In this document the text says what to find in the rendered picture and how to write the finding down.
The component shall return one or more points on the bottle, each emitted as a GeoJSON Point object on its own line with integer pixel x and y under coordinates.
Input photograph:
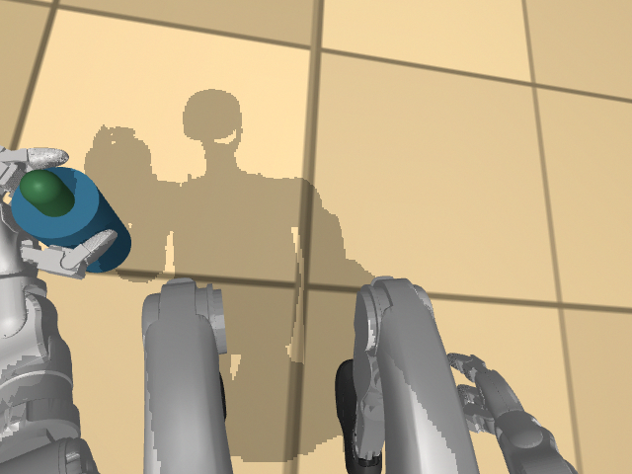
{"type": "Point", "coordinates": [63, 207]}

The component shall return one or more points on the right robot arm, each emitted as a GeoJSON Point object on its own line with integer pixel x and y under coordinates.
{"type": "Point", "coordinates": [527, 447]}

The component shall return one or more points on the left robot hand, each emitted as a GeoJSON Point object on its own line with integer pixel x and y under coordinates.
{"type": "Point", "coordinates": [20, 252]}

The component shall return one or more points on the left robot arm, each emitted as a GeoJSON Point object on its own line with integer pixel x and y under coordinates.
{"type": "Point", "coordinates": [39, 424]}

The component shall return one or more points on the right robot foot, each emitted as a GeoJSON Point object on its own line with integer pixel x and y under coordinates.
{"type": "Point", "coordinates": [346, 412]}

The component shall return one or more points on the right robot hand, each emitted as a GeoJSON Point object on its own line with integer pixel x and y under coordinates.
{"type": "Point", "coordinates": [491, 397]}

